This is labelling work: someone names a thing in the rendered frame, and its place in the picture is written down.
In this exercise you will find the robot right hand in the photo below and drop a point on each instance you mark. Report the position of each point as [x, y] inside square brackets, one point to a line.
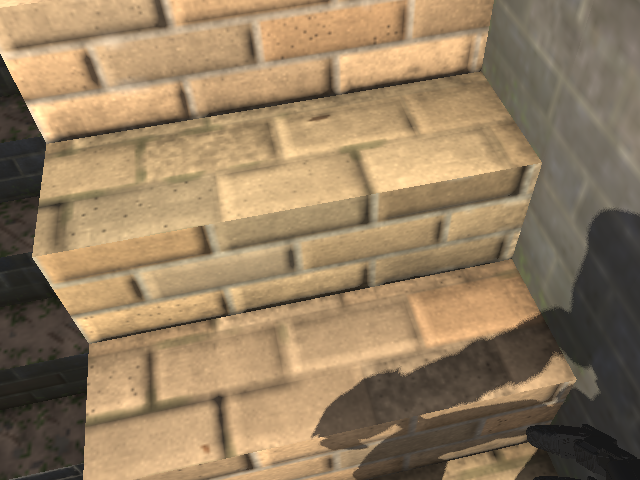
[593, 449]

